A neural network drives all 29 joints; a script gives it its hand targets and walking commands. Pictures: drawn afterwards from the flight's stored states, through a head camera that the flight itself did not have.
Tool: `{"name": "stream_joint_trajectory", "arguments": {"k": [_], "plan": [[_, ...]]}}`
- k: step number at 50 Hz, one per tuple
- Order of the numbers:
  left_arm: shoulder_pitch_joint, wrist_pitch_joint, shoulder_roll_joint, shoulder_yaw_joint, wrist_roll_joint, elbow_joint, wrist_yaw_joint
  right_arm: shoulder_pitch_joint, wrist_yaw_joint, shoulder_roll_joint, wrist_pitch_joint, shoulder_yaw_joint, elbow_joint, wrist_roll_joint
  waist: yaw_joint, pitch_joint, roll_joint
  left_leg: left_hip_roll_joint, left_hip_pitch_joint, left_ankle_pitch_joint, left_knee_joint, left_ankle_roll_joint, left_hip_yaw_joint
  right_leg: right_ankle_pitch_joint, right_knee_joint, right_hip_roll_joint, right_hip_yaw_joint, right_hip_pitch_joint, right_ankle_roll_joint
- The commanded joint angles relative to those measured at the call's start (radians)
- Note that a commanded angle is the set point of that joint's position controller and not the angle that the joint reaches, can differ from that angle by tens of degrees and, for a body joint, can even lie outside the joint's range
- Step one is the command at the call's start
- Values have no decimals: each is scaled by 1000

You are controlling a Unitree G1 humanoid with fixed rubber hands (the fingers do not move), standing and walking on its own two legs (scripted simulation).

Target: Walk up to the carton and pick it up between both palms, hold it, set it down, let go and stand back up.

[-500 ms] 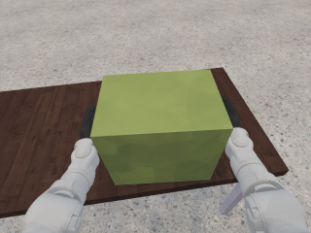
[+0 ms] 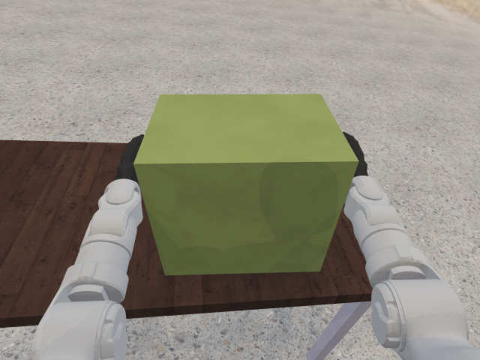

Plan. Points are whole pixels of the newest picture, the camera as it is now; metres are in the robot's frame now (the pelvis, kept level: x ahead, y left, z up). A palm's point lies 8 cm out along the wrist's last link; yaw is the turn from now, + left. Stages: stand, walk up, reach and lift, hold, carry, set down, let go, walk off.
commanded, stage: reach and lift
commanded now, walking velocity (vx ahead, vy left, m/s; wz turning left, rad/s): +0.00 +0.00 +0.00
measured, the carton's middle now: (242, 185) +0.42 +0.00 +0.11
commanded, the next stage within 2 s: hold in 1.12 s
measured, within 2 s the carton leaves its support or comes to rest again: neither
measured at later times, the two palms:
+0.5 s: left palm (124, 150) +0.36 +0.19 +0.20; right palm (371, 168) +0.38 -0.20 +0.20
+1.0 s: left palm (142, 155) +0.36 +0.16 +0.20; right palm (394, 176) +0.35 -0.22 +0.21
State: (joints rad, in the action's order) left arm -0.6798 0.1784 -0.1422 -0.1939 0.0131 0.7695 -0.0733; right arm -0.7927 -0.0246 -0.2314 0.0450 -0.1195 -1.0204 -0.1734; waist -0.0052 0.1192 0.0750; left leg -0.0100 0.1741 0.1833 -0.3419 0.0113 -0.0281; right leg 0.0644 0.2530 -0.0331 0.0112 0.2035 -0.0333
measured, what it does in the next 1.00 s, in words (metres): stands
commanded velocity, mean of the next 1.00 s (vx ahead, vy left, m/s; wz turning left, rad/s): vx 0.00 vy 0.00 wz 0.00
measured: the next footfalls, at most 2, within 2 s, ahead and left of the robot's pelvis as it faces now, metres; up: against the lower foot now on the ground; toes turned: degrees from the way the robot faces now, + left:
none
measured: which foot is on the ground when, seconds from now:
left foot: down 0.00-1.00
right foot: down 0.00-1.00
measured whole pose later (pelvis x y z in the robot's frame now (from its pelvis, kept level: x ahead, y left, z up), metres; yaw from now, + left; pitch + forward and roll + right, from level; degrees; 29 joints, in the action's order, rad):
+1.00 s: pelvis +0.01 +0.01 +0.00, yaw -1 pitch -6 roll -1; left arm -0.52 0.74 -0.01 -0.28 0.23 0.07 0.02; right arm -0.67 -0.03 -0.27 0.45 -0.06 -0.52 -0.25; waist 0.10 0.08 0.02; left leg -0.01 0.02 0.23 -0.35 0.00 -0.01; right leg 0.11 0.26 -0.02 -0.01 0.05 -0.04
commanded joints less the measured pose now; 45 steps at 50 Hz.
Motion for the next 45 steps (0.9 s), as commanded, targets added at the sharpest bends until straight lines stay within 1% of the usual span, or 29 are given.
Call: {"name": "stream_joint_trajectory", "arguments": {"k": [1, 3, 4, 5, 6, 7, 8, 9, 12, 13, 15, 16, 18, 20, 21, 22, 24, 25, 27, 29, 30, 31, 33, 35, 37, 40, 41, 42, 45], "plan": [[-897, 8, 743, 510, -121, -561, 114, -680, 163, 532, -23, 204, 439, -10, 123, 517, -234, 45, -148, -360, 2, 133, 10, -87, 14, 109, 63, -146, 51], [-877, 35, 697, 507, -110, -588, 116, -615, 166, 518, 10, 195, 400, 6, 138, 462, -219, 48, -144, -315, 13, 128, 7, -58, 11, 96, 61, -160, 44], [-835, 56, 690, 509, -100, -609, 124, -614, 164, 517, 23, 210, 429, 2, 141, 439, -207, 49, -141, -346, 10, 123, 1, -76, 13, 100, 58, -190, 45], [-772, 89, 676, 497, -88, -613, 134, -569, 160, 523, 47, 230, 439, -16, 133, 418, -214, 55, -157, -375, 6, 122, -3, -95, 9, 98, 52, -215, 43], [-679, 137, 639, 484, -70, -595, 144, -516, 151, 513, 95, 248, 426, -41, 135, 348, -192, 63, -166, -348, 11, 112, -6, -81, 5, 97, 45, -241, 36], [-703, 160, 601, 440, -56, -626, 160, -537, 145, 525, 119, 265, 432, -53, 123, 313, -169, 71, -117, -327, 29, 98, 3, -71, 2, 92, 41, -269, 27], [-675, 195, 576, 404, -38, -603, 175, -524, 143, 532, 151, 277, 440, -69, 110, 265, -156, 82, -77, -268, 55, 82, 2, -54, -1, 85, 33, -292, 23], [-648, 222, 575, 390, -29, -611, 185, -583, 140, 534, 159, 305, 515, -87, 90, 289, -147, 87, -54, -282, 57, 73, 11, -100, 9, 82, 29, -328, 16], [-565, 291, 536, 321, 12, -613, 210, -659, 125, 565, 190, 407, 668, -159, 23, 309, -68, 104, -16, -310, 49, 35, 15, -191, 25, 84, 22, -411, 0], [-569, 303, 530, 320, 1, -655, 214, -655, 117, 580, 202, 422, 705, -175, 19, 340, -73, 106, -20, -321, 43, 34, 19, -209, 27, 83, 13, -421, 0], [-541, 336, 507, 267, 25, -649, 221, -673, 109, 580, 227, 436, 768, -186, -10, 320, -16, 104, -9, -306, 48, 15, 28, -235, 26, 87, 14, -427, -3], [-536, 346, 502, 264, 19, -675, 228, -676, 105, 586, 235, 435, 811, -191, -7, 336, -5, 103, -23, -314, 45, 12, 31, -251, 27, 89, 14, -434, -6], [-519, 372, 493, 228, 26, -652, 247, -689, 96, 588, 255, 440, 864, -194, -22, 315, 35, 101, -12, -268, 58, -12, 37, -247, 15, 89, 11, -434, -7], [-543, 384, 466, 200, 24, -646, 269, -677, 88, 585, 274, 405, 840, -163, -1, 287, 103, 97, -13, -202, 83, -27, 47, -220, 6, 89, 17, -425, -17], [-536, 395, 461, 189, 29, -639, 279, -673, 86, 590, 283, 388, 853, -153, 9, 252, 108, 97, -13, -176, 90, -31, 50, -215, -4, 86, 13, -431, -17], [-546, 407, 445, 176, 49, -632, 291, -645, 84, 583, 301, 366, 798, -131, 24, 198, 116, 92, -15, -135, 107, -31, 53, -174, -13, 84, 17, -418, -15], [-573, 416, 441, 182, 51, -664, 313, -595, 83, 565, 319, 309, 746, -90, 70, 177, 88, 87, -38, -88, 123, -21, 56, -111, -22, 78, 21, -394, -3], [-600, 420, 440, 192, 51, -673, 322, -593, 82, 569, 324, 300, 748, -87, 82, 175, 75, 88, -30, -92, 124, -16, 60, -101, -24, 79, 24, -391, -2], [-609, 429, 420, 175, 67, -640, 343, -569, 87, 535, 344, 244, 678, -52, 117, 130, 38, 83, -31, -40, 140, 1, 67, -41, -35, 69, 27, -368, 2], [-648, 432, 452, 217, 59, -659, 349, -555, 98, 503, 343, 187, 648, -32, 162, 132, -68, 76, -41, -48, 141, 34, 61, 10, -30, 66, 34, -340, 18], [-647, 430, 468, 239, 46, -675, 346, -557, 107, 486, 340, 172, 647, -24, 174, 149, -96, 67, -45, -69, 135, 50, 57, 20, -24, 77, 48, -328, 27], [-680, 423, 496, 293, 21, -711, 340, -556, 112, 480, 333, 169, 647, -24, 196, 180, -138, 62, -59, -131, 114, 75, 52, -16, -10, 81, 58, -314, 31], [-675, 423, 515, 346, 10, -768, 320, -533, 123, 434, 321, 161, 644, -40, 217, 273, -242, 54, -126, -261, 72, 127, 36, -61, 7, 90, 73, -307, 47], [-662, 420, 531, 404, -8, -853, 288, -508, 137, 407, 308, 187, 678, -72, 219, 345, -293, 44, -200, -415, 24, 160, 24, -104, 14, 102, 82, -294, 57], [-605, 431, 530, 443, -15, -909, 255, -505, 146, 380, 301, 229, 739, -113, 205, 362, -346, 41, -243, -540, -18, 183, 11, -133, 20, 107, 84, -273, 64], [-521, 468, 504, 398, 23, -895, 228, -511, 165, 370, 314, 279, 751, -154, 143, 296, -319, 49, -196, -533, -3, 161, 9, -109, 20, 109, 79, -271, 59], [-490, 488, 494, 376, 42, -867, 230, -533, 167, 364, 323, 294, 751, -158, 126, 244, -277, 48, -163, -513, 9, 143, 14, -98, 19, 111, 80, -280, 55], [-463, 502, 473, 330, 57, -833, 237, -547, 167, 383, 331, 329, 767, -167, 84, 219, -215, 55, -123, -471, 20, 112, 23, -99, 14, 105, 66, -316, 48], [-485, 518, 458, 283, 70, -857, 243, -641, 167, 451, 338, 394, 850, -207, 20, 228, -131, 62, -62, -406, 44, 61, 32, -119, 25, 99, 47, -359, 42]]}}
